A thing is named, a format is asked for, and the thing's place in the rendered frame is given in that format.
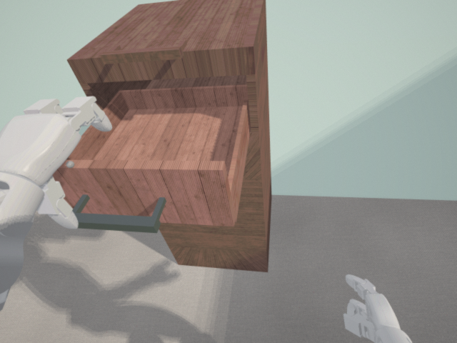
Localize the robot left forearm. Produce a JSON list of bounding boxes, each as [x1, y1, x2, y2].
[[0, 171, 45, 311]]

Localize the robot right forearm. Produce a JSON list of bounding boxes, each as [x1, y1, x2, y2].
[[374, 327, 412, 343]]

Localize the handle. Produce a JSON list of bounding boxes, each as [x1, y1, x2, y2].
[[100, 46, 184, 64], [72, 194, 166, 233]]

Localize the drawer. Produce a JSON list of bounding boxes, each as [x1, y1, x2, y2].
[[53, 84, 251, 227]]

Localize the cabinet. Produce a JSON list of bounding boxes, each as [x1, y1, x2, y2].
[[67, 0, 271, 272]]

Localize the robot right hand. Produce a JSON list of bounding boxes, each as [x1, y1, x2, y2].
[[343, 274, 401, 343]]

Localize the robot left hand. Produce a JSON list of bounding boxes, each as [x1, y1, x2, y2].
[[0, 96, 112, 229]]

